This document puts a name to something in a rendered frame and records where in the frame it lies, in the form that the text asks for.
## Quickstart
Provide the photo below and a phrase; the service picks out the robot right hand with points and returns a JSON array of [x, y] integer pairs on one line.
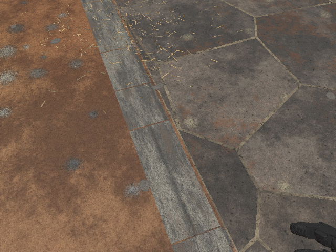
[[321, 232]]

